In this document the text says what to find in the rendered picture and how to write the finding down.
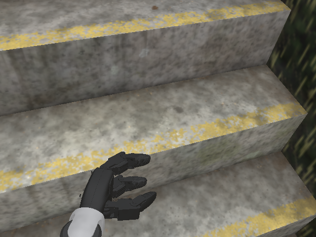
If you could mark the left robot hand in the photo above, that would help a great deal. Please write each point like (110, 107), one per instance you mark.
(103, 186)

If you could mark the robot left forearm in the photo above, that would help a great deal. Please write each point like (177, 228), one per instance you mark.
(84, 222)

